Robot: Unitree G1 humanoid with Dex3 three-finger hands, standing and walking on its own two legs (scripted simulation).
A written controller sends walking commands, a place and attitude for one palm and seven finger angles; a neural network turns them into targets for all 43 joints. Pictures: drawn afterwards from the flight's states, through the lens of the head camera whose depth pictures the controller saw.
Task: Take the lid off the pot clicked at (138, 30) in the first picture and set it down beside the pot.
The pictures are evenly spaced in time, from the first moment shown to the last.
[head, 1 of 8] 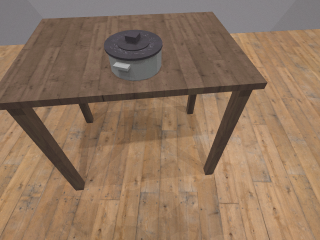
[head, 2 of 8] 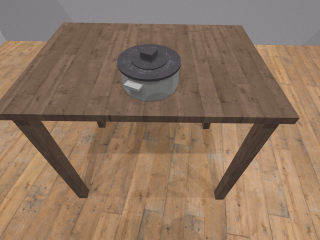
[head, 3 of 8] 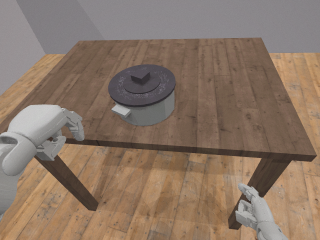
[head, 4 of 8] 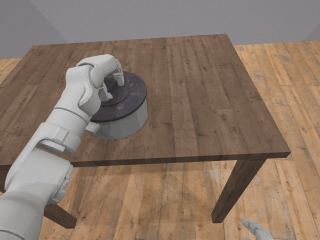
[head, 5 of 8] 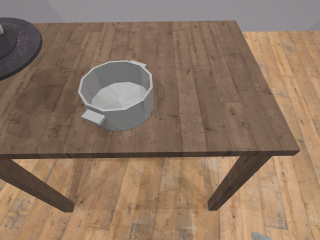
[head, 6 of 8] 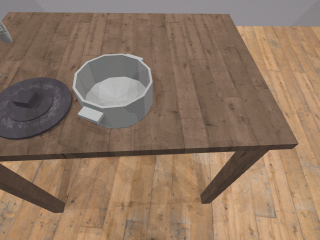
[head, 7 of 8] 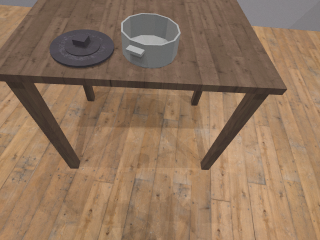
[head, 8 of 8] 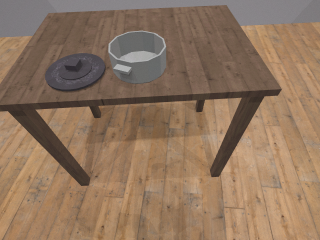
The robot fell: no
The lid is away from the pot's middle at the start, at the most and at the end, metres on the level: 0.00 0.24 0.23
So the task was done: yes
